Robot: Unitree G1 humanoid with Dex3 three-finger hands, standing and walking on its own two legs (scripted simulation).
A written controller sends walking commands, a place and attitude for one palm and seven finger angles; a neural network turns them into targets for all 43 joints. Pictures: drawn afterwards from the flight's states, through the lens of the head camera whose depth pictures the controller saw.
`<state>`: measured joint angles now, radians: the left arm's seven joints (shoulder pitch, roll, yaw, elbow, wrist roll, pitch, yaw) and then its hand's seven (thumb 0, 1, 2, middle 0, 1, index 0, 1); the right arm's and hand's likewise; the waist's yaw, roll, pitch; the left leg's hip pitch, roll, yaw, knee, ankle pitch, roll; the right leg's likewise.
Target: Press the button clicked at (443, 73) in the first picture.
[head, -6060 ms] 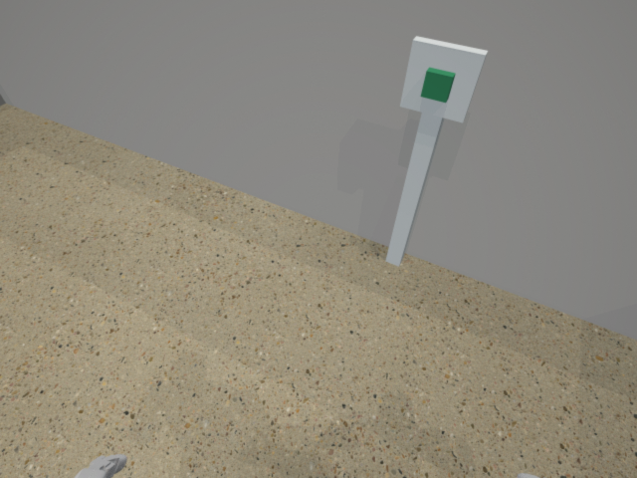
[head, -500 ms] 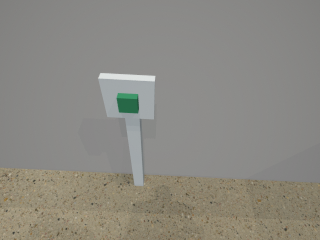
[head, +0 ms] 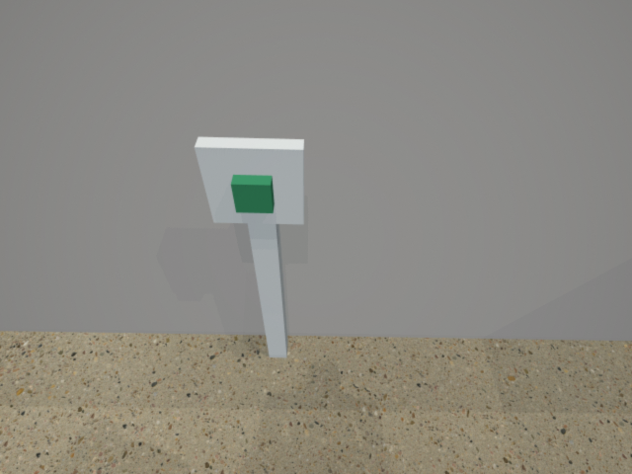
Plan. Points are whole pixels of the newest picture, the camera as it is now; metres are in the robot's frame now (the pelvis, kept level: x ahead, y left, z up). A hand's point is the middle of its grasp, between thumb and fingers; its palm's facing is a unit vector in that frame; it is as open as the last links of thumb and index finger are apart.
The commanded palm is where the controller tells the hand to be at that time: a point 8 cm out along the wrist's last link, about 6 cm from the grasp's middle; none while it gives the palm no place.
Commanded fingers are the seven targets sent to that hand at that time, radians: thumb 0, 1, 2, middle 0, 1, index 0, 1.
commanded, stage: come to a stop and stand still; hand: left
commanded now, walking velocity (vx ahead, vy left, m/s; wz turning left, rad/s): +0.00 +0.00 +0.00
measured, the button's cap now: (253, 193) +0.56 +0.15 +0.01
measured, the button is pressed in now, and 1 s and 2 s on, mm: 0 0 0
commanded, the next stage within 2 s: look again from close up in 0.22 s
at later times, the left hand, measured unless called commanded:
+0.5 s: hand out of the picture -0.05 +0.15 -0.19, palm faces +0.04 -0.98 -0.17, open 7.4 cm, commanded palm none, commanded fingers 0.00 0.90 0.90 -0.20 -0.30 -0.20 -0.30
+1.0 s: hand out of the picture -0.06 +0.16 -0.19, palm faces +0.04 -0.99 -0.15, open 7.4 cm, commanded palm none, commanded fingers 0.00 0.90 0.90 -0.20 -0.30 -0.20 -0.30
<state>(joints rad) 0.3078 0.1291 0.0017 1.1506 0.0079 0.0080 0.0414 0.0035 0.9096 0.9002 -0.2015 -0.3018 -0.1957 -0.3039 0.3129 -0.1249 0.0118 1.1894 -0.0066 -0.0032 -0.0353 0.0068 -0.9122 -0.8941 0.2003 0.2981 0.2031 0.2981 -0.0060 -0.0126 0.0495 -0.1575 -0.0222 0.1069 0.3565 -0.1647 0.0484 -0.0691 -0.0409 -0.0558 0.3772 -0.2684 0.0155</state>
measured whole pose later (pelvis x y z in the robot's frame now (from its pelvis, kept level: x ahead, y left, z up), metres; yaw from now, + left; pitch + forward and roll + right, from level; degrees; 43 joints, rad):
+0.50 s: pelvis -0.02 -0.01 -0.01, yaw +1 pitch -2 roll -1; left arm 0.35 0.12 -0.01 1.12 0.02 -0.03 0.05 0.00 0.91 0.90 -0.20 -0.30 -0.20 -0.30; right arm 0.29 -0.16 0.01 1.09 -0.01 -0.02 -0.02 0.02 -0.93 -0.89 0.20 0.30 0.20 0.30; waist -0.01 0.01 0.03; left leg -0.28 0.01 0.08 0.52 -0.21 0.04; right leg -0.15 -0.02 -0.08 0.49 -0.30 0.00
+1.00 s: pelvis -0.04 +0.00 -0.01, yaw +1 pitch -2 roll -1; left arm 0.37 0.15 0.00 1.06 0.02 0.00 0.03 0.00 0.91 0.90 -0.20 -0.30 -0.20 -0.30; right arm 0.31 -0.14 0.01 1.08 -0.02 0.01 -0.01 0.01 -0.92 -0.89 0.20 0.30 0.20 0.30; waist 0.00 -0.03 0.00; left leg -0.31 0.01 0.08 0.50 -0.18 0.05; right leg -0.20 -0.02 -0.08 0.50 -0.29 -0.01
